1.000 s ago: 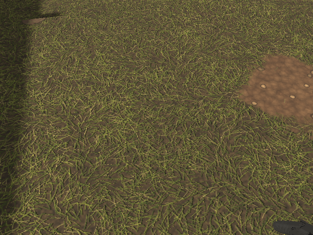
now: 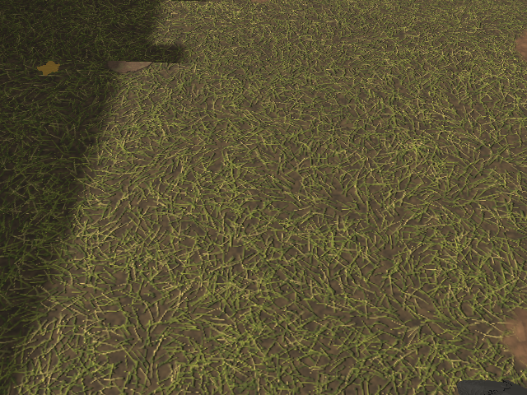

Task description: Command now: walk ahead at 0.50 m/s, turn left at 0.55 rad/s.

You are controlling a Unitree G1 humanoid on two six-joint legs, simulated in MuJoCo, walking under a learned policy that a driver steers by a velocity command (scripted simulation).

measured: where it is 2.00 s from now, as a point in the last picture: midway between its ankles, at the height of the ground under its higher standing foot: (243, 201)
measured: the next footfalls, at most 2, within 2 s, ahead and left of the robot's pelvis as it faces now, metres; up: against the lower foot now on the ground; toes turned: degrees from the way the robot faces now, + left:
right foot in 0.46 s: +0.46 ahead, -0.08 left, +0.00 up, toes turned +20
left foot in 0.94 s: +0.59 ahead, +0.26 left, +0.00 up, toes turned +19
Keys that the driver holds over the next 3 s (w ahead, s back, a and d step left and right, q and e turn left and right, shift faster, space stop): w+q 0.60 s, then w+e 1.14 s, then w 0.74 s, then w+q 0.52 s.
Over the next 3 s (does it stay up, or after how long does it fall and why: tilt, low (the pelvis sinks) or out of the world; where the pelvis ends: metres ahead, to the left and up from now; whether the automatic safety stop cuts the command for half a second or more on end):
stays up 1.66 0.05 -0.03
